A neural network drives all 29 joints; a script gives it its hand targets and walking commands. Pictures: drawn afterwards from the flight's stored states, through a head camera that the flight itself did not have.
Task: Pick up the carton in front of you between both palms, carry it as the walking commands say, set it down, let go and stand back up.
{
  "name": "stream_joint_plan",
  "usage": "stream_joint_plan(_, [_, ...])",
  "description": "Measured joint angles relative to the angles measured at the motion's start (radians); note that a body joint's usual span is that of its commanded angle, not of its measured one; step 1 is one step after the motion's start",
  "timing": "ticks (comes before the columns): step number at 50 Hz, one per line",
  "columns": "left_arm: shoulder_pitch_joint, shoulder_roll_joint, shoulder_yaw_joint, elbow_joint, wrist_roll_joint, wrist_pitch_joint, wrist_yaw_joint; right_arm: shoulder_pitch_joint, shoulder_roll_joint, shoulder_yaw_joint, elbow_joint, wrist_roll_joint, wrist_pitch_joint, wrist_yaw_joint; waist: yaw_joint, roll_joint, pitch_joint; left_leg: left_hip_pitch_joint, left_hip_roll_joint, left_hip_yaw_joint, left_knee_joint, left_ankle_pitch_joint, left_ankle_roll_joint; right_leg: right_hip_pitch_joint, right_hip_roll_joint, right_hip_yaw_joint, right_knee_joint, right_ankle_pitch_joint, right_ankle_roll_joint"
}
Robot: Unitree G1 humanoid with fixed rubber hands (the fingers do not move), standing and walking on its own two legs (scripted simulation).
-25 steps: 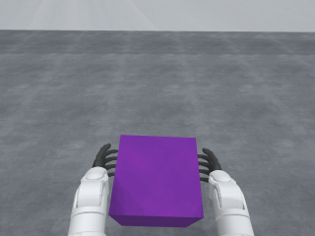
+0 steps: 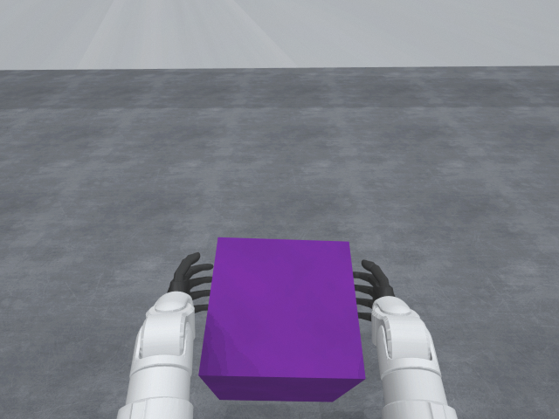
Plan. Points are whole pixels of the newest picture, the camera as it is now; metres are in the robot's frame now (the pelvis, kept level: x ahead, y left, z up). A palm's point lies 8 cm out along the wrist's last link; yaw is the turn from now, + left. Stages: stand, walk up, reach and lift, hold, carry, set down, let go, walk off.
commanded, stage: hold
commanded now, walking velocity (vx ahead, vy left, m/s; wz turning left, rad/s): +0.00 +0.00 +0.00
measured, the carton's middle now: (279, 326) +0.32 +0.00 -0.05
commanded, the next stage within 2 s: set down in 0.08 s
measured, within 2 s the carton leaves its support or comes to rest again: neither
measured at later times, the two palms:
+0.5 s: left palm (202, 297) +0.35 +0.13 -0.01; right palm (376, 315) +0.32 -0.16 -0.03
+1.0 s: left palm (233, 328) +0.40 +0.10 -0.19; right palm (369, 351) +0.34 -0.19 -0.22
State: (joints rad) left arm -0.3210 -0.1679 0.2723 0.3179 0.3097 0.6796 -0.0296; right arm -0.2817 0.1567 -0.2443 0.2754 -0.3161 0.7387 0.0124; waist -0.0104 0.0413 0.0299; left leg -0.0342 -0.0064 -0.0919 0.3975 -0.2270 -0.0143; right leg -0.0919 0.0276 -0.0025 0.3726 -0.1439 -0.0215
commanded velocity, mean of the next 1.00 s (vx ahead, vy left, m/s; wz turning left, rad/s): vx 0.00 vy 0.00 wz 0.00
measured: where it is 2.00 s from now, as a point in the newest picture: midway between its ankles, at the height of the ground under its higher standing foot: outside the picture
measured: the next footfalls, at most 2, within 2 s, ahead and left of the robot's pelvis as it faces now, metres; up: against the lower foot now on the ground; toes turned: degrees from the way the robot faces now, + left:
none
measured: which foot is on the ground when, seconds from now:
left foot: down 0.00-1.00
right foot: down 0.00-1.00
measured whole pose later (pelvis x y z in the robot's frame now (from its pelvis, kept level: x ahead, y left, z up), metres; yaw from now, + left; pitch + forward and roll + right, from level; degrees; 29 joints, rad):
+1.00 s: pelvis -0.04 +0.01 -0.14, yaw +0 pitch +38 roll +1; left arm -0.76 -0.15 0.44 0.58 0.25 0.22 0.07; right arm -0.68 0.12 -0.48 0.51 -0.28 0.29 -0.03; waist -0.07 0.07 -0.17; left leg -1.44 -0.10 -0.08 1.22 -0.44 -0.02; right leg -1.51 0.04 0.07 1.18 -0.33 0.02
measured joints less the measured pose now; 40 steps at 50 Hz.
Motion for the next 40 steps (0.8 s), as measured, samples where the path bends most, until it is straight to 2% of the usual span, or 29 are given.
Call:
stream_joint_plan(10, [-0.025,-0.008,0.022,0.034,0.009,-0.011,0.009,-0.019,0.005,-0.015,0.028,-0.007,-0.006,-0.014,0.004,0.003,-0.003,-0.005,-0.006,-0.004,0.005,-0.012,0.002,-0.007,0.002,0.013,0.008,-0.013,0.005])
stream_joint_plan(15, [-0.066,-0.022,0.049,0.081,0.047,-0.048,0.015,-0.06,0.017,-0.075,0.089,-0.041,-0.06,-0.001,-0.006,0.0,-0.001,-0.04,-0.017,-0.006,0.023,-0.019,0.008,-0.042,-0.006,0.018,0.028,-0.023,0.011])
stream_joint_plan(20, [-0.143,-0.053,0.14,0.167,0.095,-0.136,0.027,-0.134,0.032,-0.174,0.174,-0.105,-0.152,0.022,-0.03,-0.002,0.014,-0.14,-0.029,-0.007,0.092,-0.04,0.014,-0.138,-0.012,0.021,0.09,-0.041,0.016])
stream_joint_plan(25, [-0.194,-0.071,0.175,0.193,0.115,-0.253,0.043,-0.195,0.016,-0.235,0.234,-0.125,-0.285,0.049,-0.04,0.003,0.049,-0.303,-0.038,0.01,0.168,-0.051,0.018,-0.305,-0.012,0.042,0.162,-0.045,0.025])
stream_joint_plan(28, [-0.226,-0.081,0.192,0.214,0.112,-0.347,0.063,-0.227,-0.003,-0.241,0.264,-0.113,-0.371,0.033,-0.041,0.008,0.067,-0.441,-0.044,0.019,0.239,-0.064,0.019,-0.443,-0.012,0.051,0.227,-0.052,0.03])
stream_joint_plan(34, [-0.265,-0.069,0.156,0.221,0.027,-0.489,0.114,-0.263,-0.043,-0.21,0.263,-0.029,-0.497,0.002,-0.049,0.02,0.05,-0.766,-0.058,0.026,0.4,-0.095,0.018,-0.768,-0.011,0.062,0.385,-0.079,0.039])
stream_joint_plan(40, [-0.302,-0.042,0.097,0.191,-0.072,-0.525,0.148,-0.296,-0.056,-0.192,0.212,0.045,-0.52,-0.029,-0.05,0.025,-0.053,-1.084,-0.076,0.029,0.567,-0.133,0.01,-1.092,-0.008,0.076,0.559,-0.119,0.045])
